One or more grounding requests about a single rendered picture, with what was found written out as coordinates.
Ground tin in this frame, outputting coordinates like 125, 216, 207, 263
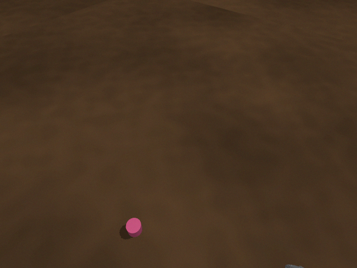
126, 218, 142, 237

